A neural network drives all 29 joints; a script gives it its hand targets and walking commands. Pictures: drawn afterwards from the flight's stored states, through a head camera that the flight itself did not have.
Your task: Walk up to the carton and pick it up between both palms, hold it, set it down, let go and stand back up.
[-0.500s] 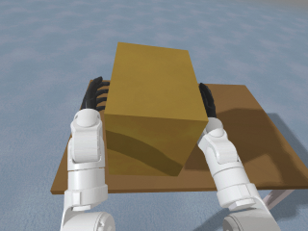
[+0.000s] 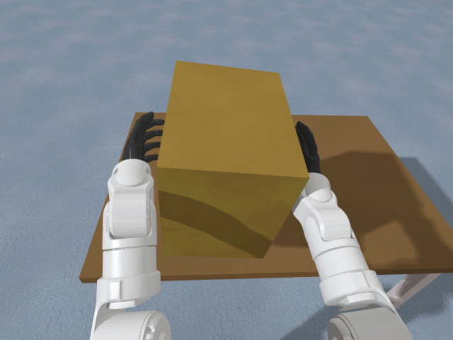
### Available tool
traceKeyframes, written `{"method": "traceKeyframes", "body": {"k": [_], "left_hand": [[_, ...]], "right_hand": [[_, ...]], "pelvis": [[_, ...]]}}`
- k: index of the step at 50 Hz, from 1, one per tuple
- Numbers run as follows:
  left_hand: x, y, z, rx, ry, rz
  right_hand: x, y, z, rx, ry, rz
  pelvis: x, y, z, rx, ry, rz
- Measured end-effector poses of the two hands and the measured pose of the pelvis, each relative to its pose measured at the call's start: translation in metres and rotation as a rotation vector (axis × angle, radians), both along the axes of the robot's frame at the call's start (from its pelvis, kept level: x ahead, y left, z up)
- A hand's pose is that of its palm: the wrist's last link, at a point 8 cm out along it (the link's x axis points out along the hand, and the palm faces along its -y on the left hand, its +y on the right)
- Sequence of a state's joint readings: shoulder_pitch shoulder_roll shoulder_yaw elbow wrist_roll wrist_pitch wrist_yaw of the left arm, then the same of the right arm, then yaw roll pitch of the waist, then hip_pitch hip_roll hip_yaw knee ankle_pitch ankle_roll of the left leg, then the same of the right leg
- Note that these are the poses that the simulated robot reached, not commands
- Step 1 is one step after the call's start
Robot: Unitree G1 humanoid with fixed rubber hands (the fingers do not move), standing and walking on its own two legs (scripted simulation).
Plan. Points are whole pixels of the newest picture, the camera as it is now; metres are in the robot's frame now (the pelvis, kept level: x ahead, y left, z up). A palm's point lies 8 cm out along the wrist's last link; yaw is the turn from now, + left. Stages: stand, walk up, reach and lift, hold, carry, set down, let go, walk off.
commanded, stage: hold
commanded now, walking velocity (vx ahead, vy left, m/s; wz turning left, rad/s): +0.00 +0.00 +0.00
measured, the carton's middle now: (221, 163) +0.40 +0.00 +0.13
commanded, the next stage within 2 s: none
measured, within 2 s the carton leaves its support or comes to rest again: neither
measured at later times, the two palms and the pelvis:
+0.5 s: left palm (136, 162) +0.35 +0.14 +0.18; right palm (308, 169) +0.35 -0.14 +0.16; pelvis +0.00 +0.00 +0.00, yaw +0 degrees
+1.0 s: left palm (137, 161) +0.36 +0.14 +0.18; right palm (307, 168) +0.36 -0.14 +0.16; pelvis +0.00 +0.00 +0.00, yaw +0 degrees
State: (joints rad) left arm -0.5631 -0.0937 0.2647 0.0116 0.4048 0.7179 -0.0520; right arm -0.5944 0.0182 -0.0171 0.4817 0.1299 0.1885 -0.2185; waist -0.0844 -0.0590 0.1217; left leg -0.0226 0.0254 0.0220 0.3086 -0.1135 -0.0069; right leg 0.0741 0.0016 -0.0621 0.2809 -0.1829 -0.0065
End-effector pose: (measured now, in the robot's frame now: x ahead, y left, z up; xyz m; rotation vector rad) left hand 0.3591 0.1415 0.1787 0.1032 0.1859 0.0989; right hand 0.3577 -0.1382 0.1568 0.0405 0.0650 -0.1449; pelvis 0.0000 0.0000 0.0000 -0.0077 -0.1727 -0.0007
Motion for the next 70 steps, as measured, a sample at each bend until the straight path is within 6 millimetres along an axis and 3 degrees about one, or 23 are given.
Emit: {"method": "traceKeyframes", "body": {"k": [17, 39, 70], "left_hand": [[-0.0023, -0.0041, 0.0022, -0.015, -0.023, -0.007], [-0.0033, -0.0031, 0.0038, -0.009, -0.012, -0.01], [-0.0047, -0.001, 0.0007, -0.011, -0.008, -0.002]], "right_hand": [[-0.0034, -0.0047, 0.0088, -0.018, -0.022, -0.007], [-0.0062, -0.0033, 0.0061, -0.025, -0.01, -0.014], [-0.0059, -0.0012, 0.0026, -0.017, -0.005, -0.007]], "pelvis": [[0.0055, -0.0043, -0.0002, 0.002, -0.017, 0.001], [-0.0041, -0.001, -0.0002, 0.001, -0.011, -0.005], [0.0008, 0.0004, -0.0002, 0.001, -0.021, -0.001]]}}
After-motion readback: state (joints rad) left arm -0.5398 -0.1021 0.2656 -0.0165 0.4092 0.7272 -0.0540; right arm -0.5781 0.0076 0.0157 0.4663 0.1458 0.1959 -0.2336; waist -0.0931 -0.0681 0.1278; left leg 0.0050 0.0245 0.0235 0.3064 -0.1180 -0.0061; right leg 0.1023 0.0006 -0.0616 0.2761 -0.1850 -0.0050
